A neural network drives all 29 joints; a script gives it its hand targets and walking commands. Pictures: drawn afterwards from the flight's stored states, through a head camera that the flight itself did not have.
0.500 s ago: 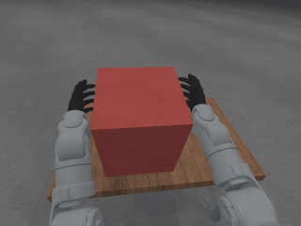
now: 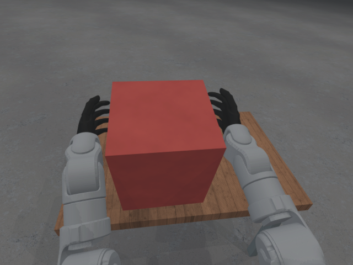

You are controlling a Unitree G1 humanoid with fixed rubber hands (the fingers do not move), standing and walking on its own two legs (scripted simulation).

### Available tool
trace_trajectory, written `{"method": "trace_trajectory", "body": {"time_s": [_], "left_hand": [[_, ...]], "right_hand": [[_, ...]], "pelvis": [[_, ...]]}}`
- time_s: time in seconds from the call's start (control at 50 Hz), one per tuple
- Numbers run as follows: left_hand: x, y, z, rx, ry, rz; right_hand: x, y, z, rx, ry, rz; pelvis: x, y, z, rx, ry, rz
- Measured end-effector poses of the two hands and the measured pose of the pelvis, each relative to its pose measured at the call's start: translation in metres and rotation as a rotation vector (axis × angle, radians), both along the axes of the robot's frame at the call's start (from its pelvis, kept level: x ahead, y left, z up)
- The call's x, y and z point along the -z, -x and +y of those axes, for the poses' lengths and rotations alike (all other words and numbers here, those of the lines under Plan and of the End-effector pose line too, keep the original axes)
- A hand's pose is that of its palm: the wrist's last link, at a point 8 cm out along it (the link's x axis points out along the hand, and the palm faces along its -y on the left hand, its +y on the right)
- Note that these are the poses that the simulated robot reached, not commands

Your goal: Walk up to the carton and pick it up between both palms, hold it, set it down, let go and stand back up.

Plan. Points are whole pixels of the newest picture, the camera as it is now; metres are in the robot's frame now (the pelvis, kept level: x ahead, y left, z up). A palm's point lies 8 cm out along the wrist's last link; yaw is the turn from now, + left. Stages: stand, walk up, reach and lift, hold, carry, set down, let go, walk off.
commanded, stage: hold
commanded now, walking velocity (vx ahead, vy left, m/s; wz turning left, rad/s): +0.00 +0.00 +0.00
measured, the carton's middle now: (161, 147) +0.38 +0.01 +0.11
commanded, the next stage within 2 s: none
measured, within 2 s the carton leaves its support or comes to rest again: neither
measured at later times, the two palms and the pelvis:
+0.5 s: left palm (88, 133) +0.34 +0.17 +0.19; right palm (230, 124) +0.36 -0.14 +0.19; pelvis +0.00 +0.00 +0.00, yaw +0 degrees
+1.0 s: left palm (90, 131) +0.35 +0.16 +0.19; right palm (233, 122) +0.35 -0.14 +0.20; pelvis +0.00 +0.00 +0.00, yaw +0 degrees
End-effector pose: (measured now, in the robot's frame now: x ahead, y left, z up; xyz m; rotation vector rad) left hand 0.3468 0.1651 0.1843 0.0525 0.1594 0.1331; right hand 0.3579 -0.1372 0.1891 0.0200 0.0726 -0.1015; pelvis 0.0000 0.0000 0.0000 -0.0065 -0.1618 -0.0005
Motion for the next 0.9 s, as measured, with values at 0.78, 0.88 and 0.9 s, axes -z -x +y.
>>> {"method": "trace_trajectory", "body": {"time_s": [0.78,0.88,0.9], "left_hand": [[-0.0028,0.0017,0.0003,0.0,0.008,-0.011],[-0.0083,-0.0009,-0.0022,0.01,0.004,-0.032],[-0.0084,-0.0014,-0.0028,0.012,0.004,-0.03]], "right_hand": [[-0.0017,0.0023,0.0004,0.003,0.003,-0.013],[-0.0079,0.0028,-0.0022,0.013,0.008,-0.035],[-0.008,0.0029,-0.0028,0.014,0.011,-0.032]], "pelvis": [[0.0001,0.0015,-0.0007,-0.002,0.001,0.002],[0.0003,0.0027,-0.0003,-0.008,0.001,-0.002],[0.0003,0.0028,-0.0001,-0.007,0.001,-0.002]]}}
